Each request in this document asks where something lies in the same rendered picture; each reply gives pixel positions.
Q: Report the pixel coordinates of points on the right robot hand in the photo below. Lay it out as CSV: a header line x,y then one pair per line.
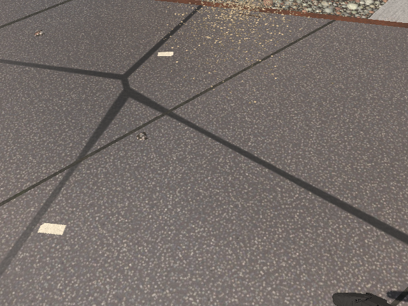
x,y
358,299

